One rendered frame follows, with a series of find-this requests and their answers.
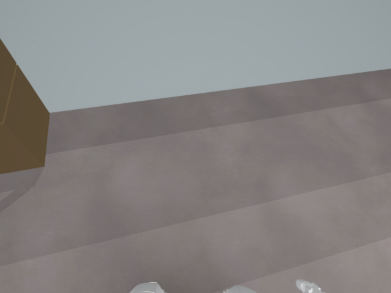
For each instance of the cupboard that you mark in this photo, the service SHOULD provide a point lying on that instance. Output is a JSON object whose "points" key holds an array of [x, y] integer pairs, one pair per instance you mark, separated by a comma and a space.
{"points": [[24, 119]]}

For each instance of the robot right hand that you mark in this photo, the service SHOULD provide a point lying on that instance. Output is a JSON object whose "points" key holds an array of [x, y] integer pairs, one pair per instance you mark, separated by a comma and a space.
{"points": [[307, 287]]}

